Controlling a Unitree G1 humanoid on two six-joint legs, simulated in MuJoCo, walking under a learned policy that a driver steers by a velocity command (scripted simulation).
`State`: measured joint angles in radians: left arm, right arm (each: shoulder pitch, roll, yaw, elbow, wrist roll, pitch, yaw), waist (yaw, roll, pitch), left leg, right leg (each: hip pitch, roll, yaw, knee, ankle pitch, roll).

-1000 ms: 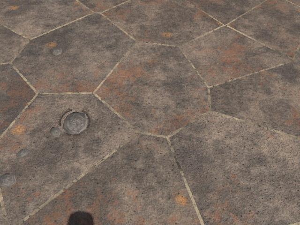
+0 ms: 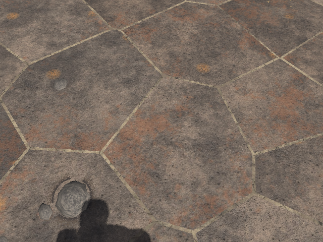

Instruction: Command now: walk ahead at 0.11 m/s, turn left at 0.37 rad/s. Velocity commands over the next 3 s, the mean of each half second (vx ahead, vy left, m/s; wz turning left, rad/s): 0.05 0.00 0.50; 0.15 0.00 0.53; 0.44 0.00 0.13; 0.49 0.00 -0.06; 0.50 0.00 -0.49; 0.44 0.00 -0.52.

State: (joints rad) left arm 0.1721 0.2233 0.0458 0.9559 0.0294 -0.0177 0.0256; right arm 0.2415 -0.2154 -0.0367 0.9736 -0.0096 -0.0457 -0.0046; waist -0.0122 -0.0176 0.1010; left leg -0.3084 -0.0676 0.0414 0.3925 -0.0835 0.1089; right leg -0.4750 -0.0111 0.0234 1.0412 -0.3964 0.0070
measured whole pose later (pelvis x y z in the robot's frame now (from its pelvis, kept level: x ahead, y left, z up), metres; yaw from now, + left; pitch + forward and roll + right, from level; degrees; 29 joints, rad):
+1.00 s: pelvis +0.03 +0.03 +0.01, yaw +33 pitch +0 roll -1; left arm 0.21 0.31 0.07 0.82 0.05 0.00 -0.04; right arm 0.35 -0.25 -0.05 0.86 -0.01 -0.02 0.01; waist -0.01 -0.05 0.01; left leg -0.03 -0.08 -0.05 0.26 -0.23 0.09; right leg -0.55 -0.08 -0.02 0.97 -0.21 0.02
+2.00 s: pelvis +0.47 +0.34 +0.00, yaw +32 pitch +0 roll +0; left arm 0.32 0.25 0.05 0.95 0.02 -0.04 -0.01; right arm 0.21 -0.23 -0.04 0.91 -0.03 -0.08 0.00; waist 0.02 -0.03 0.06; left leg -0.24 -0.03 0.14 0.40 -0.17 0.08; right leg -0.42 -0.04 0.01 1.13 -0.31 -0.08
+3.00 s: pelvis +0.99 +0.54 -0.01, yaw -1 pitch +1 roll -1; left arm 0.36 0.30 0.07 0.87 0.01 -0.04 0.02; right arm 0.09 -0.25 -0.02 0.74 -0.02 -0.07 0.00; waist 0.07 -0.01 0.08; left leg -0.43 -0.01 0.02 0.56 -0.17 0.04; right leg -0.26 0.15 0.13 1.12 -0.51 -0.05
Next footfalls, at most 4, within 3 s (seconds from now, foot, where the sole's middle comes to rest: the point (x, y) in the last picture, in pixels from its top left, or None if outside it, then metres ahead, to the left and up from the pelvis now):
0.32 right None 0.07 -0.13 -0.78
0.78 left None -0.03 0.07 -0.78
1.30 right None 0.36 0.11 -0.78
1.84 left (49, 224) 0.50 0.44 -0.78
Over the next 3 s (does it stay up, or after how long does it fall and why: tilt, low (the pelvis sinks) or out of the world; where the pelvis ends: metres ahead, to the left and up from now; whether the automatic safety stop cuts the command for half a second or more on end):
stays up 0.99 0.54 -0.01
